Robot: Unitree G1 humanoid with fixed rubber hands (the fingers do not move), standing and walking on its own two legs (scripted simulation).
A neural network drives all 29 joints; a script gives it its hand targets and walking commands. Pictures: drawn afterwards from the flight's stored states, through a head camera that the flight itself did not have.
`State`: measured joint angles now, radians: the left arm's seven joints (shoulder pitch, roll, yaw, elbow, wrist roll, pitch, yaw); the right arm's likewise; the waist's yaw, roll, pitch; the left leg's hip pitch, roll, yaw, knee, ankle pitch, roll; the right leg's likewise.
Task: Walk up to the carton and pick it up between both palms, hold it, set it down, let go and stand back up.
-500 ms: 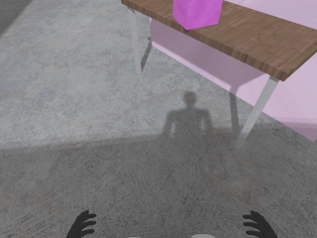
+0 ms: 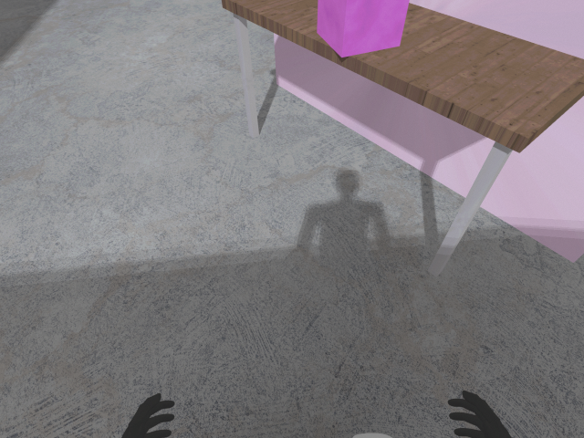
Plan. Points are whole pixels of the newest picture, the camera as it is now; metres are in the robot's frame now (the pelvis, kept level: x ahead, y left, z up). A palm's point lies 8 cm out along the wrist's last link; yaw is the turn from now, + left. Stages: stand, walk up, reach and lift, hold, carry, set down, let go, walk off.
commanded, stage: stand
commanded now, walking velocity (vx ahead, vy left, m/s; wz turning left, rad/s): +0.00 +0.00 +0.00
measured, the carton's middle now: out of the picture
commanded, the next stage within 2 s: walk up in 0.88 s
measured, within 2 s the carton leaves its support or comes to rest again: neither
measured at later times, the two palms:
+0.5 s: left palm out of the picture +0.10 +0.25 -0.10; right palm out of the picture +0.10 -0.24 -0.10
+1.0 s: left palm out of the picture +0.11 +0.26 -0.10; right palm out of the picture +0.11 -0.24 -0.09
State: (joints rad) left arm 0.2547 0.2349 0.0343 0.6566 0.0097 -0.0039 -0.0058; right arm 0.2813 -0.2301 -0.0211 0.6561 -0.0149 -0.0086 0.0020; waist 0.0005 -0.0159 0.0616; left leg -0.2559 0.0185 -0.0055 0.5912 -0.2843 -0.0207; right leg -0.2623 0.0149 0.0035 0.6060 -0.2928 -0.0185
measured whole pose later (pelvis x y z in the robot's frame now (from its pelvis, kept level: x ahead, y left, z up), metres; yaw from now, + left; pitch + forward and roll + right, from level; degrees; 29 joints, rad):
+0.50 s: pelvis +0.00 +0.01 +0.00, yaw +0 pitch -2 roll +0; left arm 0.27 0.24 0.03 0.68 0.01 0.00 0.00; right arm 0.29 -0.23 -0.02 0.68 -0.01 -0.01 0.00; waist 0.00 -0.02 0.07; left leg -0.26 0.01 -0.01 0.58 -0.28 -0.01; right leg -0.26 0.01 0.00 0.59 -0.28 -0.01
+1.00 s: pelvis +0.01 +0.01 +0.00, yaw +0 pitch -3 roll +0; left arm 0.27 0.23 0.03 0.70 0.01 0.00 0.00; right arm 0.27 -0.24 -0.02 0.68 -0.01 -0.01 0.00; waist 0.00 -0.01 0.06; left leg -0.23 0.00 0.00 0.56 -0.28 0.00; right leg -0.24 0.00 0.01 0.57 -0.29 0.00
